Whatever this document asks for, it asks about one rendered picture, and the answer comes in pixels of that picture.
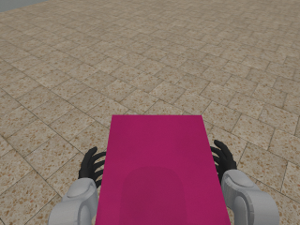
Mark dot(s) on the left robot hand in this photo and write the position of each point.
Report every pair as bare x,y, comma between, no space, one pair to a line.
88,168

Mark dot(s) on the left robot forearm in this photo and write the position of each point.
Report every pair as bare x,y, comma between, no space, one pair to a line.
78,206

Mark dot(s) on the right robot hand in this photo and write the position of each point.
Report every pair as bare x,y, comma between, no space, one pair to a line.
224,160

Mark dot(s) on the carton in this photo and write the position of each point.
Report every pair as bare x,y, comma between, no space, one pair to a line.
159,170

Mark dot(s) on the right robot forearm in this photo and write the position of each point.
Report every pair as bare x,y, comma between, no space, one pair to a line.
249,204

